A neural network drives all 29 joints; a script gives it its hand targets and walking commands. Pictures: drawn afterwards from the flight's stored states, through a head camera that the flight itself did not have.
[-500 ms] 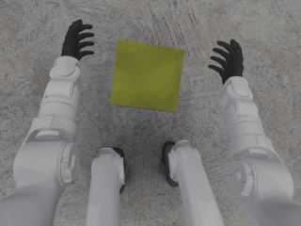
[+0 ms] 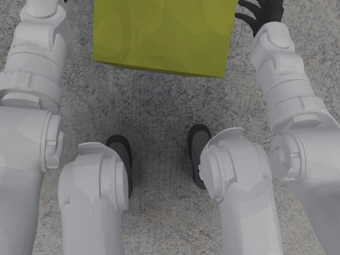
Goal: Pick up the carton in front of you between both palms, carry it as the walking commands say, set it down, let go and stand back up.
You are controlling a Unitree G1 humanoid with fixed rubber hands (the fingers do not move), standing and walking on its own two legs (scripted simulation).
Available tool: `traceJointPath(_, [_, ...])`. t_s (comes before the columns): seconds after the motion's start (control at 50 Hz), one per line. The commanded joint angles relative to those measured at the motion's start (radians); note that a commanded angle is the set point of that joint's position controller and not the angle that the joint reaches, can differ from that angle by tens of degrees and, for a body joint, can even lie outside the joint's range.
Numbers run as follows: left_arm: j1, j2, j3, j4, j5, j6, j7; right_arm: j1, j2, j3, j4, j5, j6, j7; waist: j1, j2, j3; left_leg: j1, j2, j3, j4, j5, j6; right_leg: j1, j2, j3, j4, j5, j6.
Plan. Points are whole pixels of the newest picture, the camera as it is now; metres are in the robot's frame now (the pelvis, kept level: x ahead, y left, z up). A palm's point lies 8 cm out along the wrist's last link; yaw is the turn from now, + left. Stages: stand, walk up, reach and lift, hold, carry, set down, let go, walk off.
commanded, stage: reach and lift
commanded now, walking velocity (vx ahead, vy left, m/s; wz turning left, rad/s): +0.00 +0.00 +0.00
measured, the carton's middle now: (161, 20) +0.53 -0.01 -0.26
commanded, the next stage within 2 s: none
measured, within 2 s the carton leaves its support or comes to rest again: leaves its support in 0.80 s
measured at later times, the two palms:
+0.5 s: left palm out of the picture +0.56 +0.14 -0.19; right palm (255, 13) +0.52 -0.17 -0.18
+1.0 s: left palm out of the picture +0.55 +0.14 -0.12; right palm out of the picture +0.52 -0.16 -0.11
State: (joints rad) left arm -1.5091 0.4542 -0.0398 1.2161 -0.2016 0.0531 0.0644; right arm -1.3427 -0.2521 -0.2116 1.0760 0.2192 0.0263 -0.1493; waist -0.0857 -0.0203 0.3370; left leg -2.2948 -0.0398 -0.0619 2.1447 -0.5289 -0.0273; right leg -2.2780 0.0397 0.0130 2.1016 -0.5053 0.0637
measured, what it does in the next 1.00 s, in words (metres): stands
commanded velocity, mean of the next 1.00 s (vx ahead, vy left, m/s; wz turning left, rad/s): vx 0.00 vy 0.00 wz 0.00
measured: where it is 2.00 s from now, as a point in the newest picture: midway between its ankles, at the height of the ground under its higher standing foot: (162, 173)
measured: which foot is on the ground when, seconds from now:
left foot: down 0.00-1.00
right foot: down 0.00-1.00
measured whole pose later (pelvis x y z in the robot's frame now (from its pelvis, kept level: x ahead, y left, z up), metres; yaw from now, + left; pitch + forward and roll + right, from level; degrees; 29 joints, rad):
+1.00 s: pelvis +0.01 +0.00 -0.01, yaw +1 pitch +40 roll -2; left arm -1.28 0.24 0.09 0.92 -0.06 0.24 0.12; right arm -1.15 -0.10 -0.36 0.76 0.10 0.21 -0.19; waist -0.06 -0.02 0.12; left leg -2.30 -0.09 -0.06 2.18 -0.58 -0.05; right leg -2.28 0.09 0.06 2.15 -0.56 0.10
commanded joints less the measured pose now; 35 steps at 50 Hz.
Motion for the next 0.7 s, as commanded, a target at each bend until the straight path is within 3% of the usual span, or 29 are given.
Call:
traceJointPath(0.0, [-0.314, 0.121, -0.002, -0.125, -0.012, -0.037, 0.009, -0.248, -0.153, 0.004, -0.108, 0.020, -0.038, -0.005, -0.027, 0.134, -1.254, 0.633, 0.032, 0.042, -0.135, 0.212, 0.004, 0.580, -0.016, -0.077, -0.116, 0.275, 0.009])
traceJointPath(0.08, [-0.301, 0.107, -0.022, -0.154, -0.026, -0.044, 0.013, -0.228, -0.120, 0.051, -0.075, 0.066, -0.041, 0.000, -0.002, 0.136, -1.262, 0.678, 0.027, 0.046, -0.107, 0.291, 0.003, 0.594, -0.006, -0.075, -0.084, 0.341, 0.009])
traceJointPath(0.16, [-0.232, 0.068, -0.032, -0.149, -0.029, -0.036, 0.014, -0.157, -0.119, 0.041, -0.068, 0.057, -0.044, -0.012, -0.028, 0.150, -1.316, 0.725, 0.018, 0.049, -0.097, 0.330, 0.001, 0.598, 0.004, -0.090, -0.083, 0.372, 0.006])
traceJointPath(0.24, [-0.191, 0.040, -0.014, -0.102, -0.011, -0.034, 0.008, -0.134, -0.101, 0.013, -0.045, 0.020, -0.047, -0.013, -0.034, 0.132, -1.194, 0.625, 0.015, 0.040, -0.111, 0.284, 0.002, 0.539, 0.005, -0.084, -0.091, 0.331, 0.005])
traceJointPath(0.34, [-0.212, 0.040, 0.007, -0.094, 0.007, -0.043, 0.009, -0.180, -0.080, 0.021, -0.071, 0.015, -0.050, -0.009, -0.011, 0.103, -1.167, 0.569, 0.015, 0.044, -0.124, 0.244, 0.007, 0.550, 0.008, -0.075, -0.097, 0.304, 0.008])
traceJointPath(0.44, [-0.284, -0.056, -0.045, -0.102, -0.002, -0.045, 0.008, -0.267, 0.027, 0.089, -0.088, 0.053, -0.048, -0.001, 0.018, 0.094, -1.154, 0.572, 0.006, 0.046, -0.142, 0.205, 0.016, 0.561, 0.025, -0.067, -0.105, 0.269, 0.007])
traceJointPath(0.5, [-0.304, -0.081, -0.020, -0.080, 0.033, -0.045, 0.017, -0.271, 0.050, 0.059, -0.045, 0.021, -0.047, -0.006, 0.016, 0.100, -1.129, 0.579, -0.001, 0.039, -0.152, 0.179, 0.016, 0.556, 0.033, -0.072, -0.111, 0.245, 0.008])
traceJointPath(0.54, [-0.399, -0.320, -0.095, -0.102, 0.023, -0.037, -0.022, -0.371, 0.259, 0.109, -0.058, 0.017, -0.043, 0.034, 0.006, 0.119, -1.128, 0.594, -0.016, 0.034, -0.149, 0.185, 0.019, 0.546, 0.050, -0.067, -0.108, 0.244, -0.001])
traceJointPath(0.6, [-0.487, -0.741, -0.130, -0.092, 0.053, -0.006, -0.117, -0.566, 0.621, 0.156, -0.096, -0.036, -0.003, 0.139, 0.007, 0.130, -1.104, 0.565, -0.048, 0.046, -0.133, 0.184, 0.020, 0.512, 0.075, -0.077, -0.087, 0.227, -0.007])
traceJointPath(0.68, [-0.460, -0.975, -0.058, -0.138, 0.118, 0.033, -0.199, -0.633, 0.850, 0.154, -0.161, -0.089, 0.057, 0.240, 0.014, 0.098, -1.069, 0.504, -0.077, 0.077, -0.119, 0.191, 0.042, 0.475, 0.094, -0.100, -0.073, 0.223, -0.014])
